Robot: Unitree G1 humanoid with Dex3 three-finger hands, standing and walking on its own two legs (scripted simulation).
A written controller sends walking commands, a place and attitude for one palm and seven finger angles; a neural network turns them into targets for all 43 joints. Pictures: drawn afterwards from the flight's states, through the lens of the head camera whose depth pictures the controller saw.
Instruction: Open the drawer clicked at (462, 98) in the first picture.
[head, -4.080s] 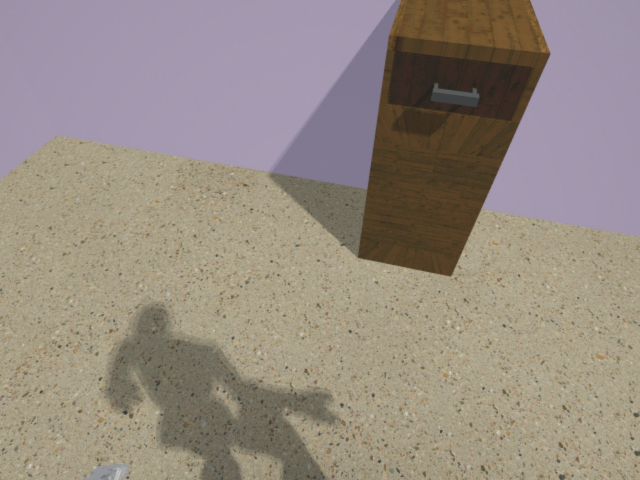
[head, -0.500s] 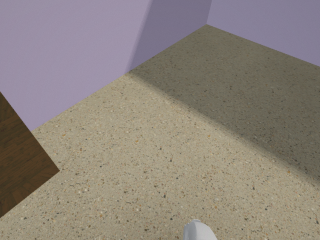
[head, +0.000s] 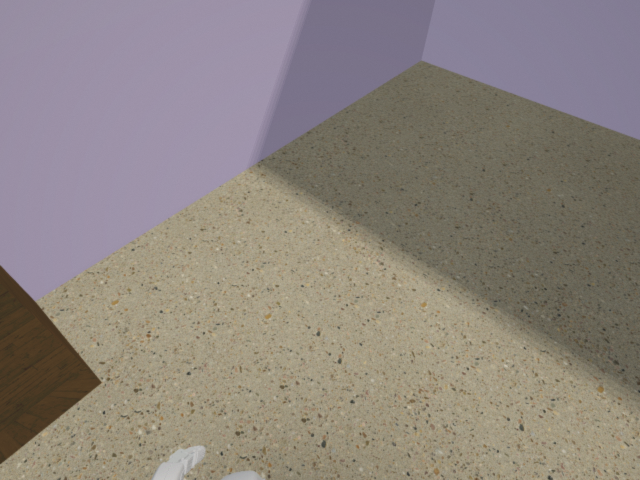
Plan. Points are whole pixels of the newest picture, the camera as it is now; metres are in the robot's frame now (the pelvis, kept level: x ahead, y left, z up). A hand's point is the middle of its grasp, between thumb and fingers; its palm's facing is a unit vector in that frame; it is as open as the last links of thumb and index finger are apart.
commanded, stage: turn to face it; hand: left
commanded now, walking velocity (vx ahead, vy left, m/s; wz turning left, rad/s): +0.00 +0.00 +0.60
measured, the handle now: out of the picture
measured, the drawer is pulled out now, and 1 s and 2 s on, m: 0.00 0.00 0.00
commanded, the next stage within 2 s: take the last steps up to it in 1.42 s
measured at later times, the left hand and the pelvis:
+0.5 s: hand out of the picture +0.04 +0.24 -0.15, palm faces +0.29 -0.92 -0.26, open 7.4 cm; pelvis +0.01 +0.01 +0.01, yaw +15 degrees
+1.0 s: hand out of the picture -0.09 +0.18 -0.17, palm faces +0.57 -0.79 -0.23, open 7.3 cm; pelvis -0.02 -0.02 +0.00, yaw +35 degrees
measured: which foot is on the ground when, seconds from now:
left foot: up 0.00-0.08, down 0.10-0.60, up 0.62-0.98, down 1.00-1.00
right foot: down 0.00-0.10, up 0.12-0.60, down 0.62-1.00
